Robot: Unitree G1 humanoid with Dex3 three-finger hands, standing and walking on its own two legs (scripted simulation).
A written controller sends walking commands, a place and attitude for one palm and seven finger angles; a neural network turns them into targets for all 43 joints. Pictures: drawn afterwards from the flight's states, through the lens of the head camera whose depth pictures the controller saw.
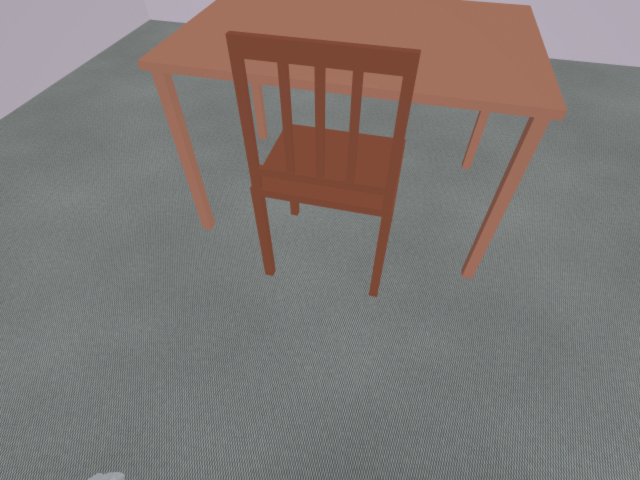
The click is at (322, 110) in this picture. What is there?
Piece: chair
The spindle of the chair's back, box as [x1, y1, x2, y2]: [314, 67, 325, 177]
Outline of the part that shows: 314,67 316,176 323,177 325,68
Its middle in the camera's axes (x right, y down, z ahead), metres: +0.00 -0.29 +1.00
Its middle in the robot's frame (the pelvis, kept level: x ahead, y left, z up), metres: +0.93 +0.06 -0.07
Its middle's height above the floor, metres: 0.70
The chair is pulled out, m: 0.00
